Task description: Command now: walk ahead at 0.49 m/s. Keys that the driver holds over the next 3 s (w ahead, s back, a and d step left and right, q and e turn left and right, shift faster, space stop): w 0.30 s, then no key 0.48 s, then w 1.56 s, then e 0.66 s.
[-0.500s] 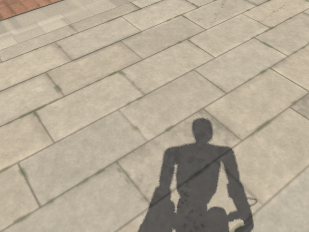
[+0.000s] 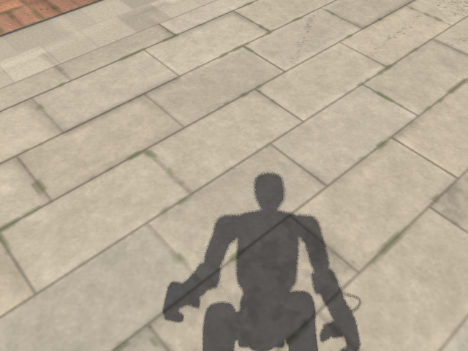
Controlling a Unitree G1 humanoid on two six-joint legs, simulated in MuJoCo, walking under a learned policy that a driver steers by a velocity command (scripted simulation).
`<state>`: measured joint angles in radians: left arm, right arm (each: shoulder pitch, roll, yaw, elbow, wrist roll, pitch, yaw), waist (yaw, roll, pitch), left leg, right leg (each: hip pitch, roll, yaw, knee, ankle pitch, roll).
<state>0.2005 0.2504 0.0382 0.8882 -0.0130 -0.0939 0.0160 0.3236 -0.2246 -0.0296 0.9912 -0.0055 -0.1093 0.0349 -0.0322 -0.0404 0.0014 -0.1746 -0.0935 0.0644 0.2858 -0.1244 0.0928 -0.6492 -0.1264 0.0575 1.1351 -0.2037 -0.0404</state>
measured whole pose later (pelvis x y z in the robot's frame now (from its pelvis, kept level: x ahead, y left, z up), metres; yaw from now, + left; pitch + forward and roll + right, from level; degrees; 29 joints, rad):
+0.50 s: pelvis +0.26 -0.08 +0.00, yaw +1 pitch +2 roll +0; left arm 0.23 0.22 0.04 0.91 0.02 -0.11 -0.03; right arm 0.22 -0.28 -0.04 0.94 0.01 -0.07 -0.01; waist 0.01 0.04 0.03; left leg -0.54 0.06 -0.03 1.09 -0.33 0.01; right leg -0.27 0.03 -0.06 0.36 -0.13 -0.07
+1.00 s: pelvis +0.37 -0.07 -0.01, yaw +0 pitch +2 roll +0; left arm 0.28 0.22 0.04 1.03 -0.01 -0.06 0.02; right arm 0.21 -0.23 -0.07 0.99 0.02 -0.04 -0.02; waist 0.02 0.00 -0.02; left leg -0.34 0.01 0.01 0.55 -0.25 0.02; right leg -0.18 0.02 -0.05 0.52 -0.37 -0.07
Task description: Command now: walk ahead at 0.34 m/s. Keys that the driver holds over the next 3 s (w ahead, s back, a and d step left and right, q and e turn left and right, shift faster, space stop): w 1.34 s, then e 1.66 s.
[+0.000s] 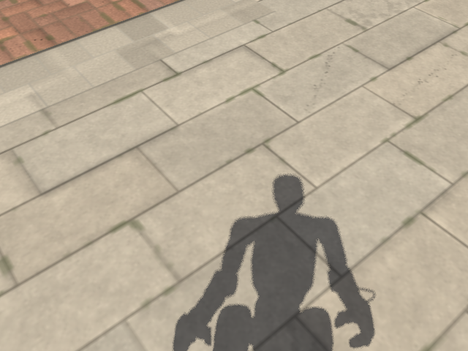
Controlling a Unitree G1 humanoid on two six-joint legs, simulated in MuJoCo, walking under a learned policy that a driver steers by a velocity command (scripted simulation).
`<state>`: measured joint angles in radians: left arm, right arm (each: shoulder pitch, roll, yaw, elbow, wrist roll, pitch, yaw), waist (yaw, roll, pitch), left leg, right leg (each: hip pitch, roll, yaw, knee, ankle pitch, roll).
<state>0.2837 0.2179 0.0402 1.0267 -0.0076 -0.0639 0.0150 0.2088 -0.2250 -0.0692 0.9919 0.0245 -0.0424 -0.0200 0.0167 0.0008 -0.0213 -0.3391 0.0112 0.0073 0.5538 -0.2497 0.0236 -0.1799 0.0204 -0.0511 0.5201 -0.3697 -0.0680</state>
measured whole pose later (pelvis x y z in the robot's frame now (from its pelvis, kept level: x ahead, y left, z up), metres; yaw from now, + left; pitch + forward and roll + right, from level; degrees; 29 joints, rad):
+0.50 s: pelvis +0.20 +0.08 +0.00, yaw +0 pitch +0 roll +0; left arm 0.32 0.23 0.06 1.02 -0.03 -0.10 0.01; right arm 0.12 -0.23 -0.06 0.96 0.01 -0.09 0.04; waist 0.01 -0.02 0.04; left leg -0.34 -0.03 0.08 0.49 -0.16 0.07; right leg -0.37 -0.07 0.03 1.22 -0.37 -0.05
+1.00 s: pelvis +0.47 +0.02 -0.01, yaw +1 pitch +2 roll +1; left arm 0.03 0.23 0.07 0.87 -0.01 -0.11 -0.03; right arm 0.38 -0.26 -0.06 1.05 0.01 -0.06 -0.01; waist -0.05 0.01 0.03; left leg -0.07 0.02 0.01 0.70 -0.46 0.01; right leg -0.50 -0.02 -0.06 0.56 -0.11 -0.07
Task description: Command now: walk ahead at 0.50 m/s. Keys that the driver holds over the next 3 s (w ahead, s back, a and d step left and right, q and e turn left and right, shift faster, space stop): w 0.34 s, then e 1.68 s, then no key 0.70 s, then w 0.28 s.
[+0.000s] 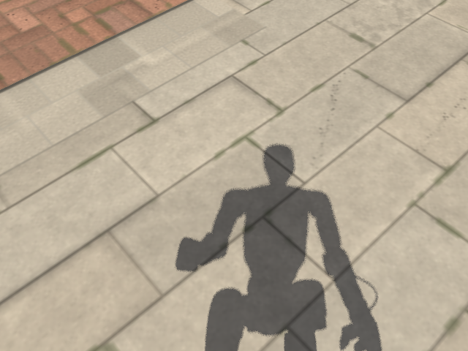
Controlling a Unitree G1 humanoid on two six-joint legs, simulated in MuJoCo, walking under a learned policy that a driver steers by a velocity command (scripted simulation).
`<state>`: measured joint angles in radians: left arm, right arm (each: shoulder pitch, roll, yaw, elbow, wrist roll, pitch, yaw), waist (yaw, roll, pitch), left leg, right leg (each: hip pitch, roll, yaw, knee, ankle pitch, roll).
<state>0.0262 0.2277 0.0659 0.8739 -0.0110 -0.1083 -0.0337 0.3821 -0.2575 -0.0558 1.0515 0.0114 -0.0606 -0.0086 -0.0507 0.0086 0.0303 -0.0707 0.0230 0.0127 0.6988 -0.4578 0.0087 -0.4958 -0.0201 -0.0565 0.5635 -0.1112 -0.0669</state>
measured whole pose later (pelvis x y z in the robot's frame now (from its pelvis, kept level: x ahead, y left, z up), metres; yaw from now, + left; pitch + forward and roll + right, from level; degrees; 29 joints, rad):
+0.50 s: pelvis +0.27 +0.02 +0.00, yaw -3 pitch +2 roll -2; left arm 0.40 0.23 0.06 1.03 -0.01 -0.06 0.02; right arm -0.02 -0.23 -0.05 0.88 -0.01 -0.11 0.03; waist 0.07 0.03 0.03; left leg -0.50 0.04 0.00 0.46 0.08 0.05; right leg 0.02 0.03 -0.02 0.39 -0.42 0.00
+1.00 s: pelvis +0.34 +0.00 +0.01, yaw -19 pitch +1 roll +2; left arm 0.18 0.28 0.10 0.78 0.00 0.05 0.01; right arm 0.06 -0.30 -0.08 0.91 -0.01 0.02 -0.03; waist 0.01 0.02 0.03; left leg -0.40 0.12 0.19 0.71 -0.41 -0.04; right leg -0.34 -0.03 -0.03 0.60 -0.29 -0.04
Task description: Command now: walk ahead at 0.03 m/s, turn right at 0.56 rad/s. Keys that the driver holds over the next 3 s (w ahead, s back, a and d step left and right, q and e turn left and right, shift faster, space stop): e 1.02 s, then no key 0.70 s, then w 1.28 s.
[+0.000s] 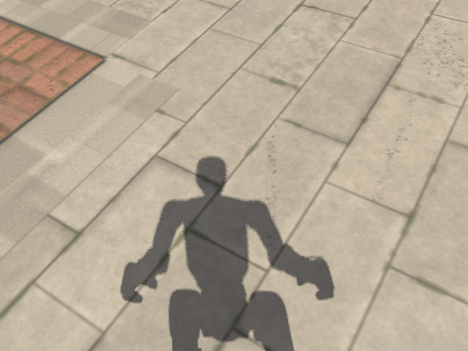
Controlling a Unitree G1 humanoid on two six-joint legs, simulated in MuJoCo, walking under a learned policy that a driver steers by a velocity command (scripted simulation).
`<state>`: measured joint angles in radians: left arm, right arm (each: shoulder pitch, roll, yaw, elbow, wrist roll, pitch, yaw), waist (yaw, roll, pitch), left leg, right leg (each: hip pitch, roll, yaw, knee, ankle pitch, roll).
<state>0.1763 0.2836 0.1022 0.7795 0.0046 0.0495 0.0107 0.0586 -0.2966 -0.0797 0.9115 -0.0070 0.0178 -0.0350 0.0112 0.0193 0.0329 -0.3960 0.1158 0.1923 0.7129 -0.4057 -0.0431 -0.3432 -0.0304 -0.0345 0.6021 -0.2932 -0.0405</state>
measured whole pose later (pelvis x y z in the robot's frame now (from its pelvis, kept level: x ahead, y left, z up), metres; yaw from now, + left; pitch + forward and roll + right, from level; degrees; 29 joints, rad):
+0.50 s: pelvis +0.02 +0.02 +0.01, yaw -17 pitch +2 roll +0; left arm 0.14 0.33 0.09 0.68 -0.01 0.03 0.03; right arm 0.11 -0.29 -0.08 0.87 -0.02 -0.02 -0.01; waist 0.00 -0.05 0.02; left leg -0.29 -0.02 -0.02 0.49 -0.24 0.01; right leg -0.45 0.11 0.16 0.86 -0.48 0.00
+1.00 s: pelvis +0.00 -0.02 +0.01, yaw -35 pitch +2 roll +2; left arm 0.19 0.31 0.07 0.62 0.00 0.02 0.00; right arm 0.10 -0.34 -0.09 0.79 0.00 0.02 -0.03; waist 0.00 0.04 0.06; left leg -0.52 0.04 -0.01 1.12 -0.43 -0.05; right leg -0.31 0.03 0.04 0.49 -0.22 -0.05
